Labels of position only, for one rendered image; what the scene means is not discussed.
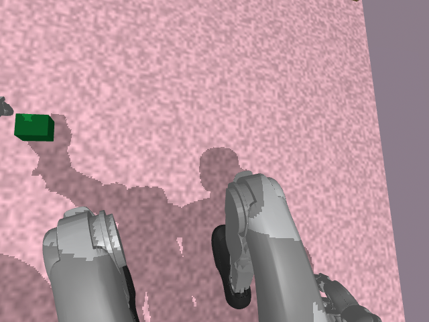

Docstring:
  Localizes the left robot foot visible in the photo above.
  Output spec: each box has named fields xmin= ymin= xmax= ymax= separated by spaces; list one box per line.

xmin=123 ymin=266 xmax=139 ymax=322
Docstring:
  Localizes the right robot foot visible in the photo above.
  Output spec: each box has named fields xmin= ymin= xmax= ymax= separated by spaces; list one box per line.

xmin=211 ymin=225 xmax=251 ymax=309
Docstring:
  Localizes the right robot arm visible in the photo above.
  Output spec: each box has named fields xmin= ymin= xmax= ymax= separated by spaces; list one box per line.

xmin=341 ymin=305 xmax=382 ymax=322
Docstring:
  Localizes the left robot hand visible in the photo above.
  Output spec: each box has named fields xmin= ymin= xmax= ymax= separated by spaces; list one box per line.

xmin=0 ymin=97 xmax=13 ymax=117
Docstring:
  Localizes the right robot hand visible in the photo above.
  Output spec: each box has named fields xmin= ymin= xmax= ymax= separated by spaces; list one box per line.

xmin=314 ymin=273 xmax=359 ymax=322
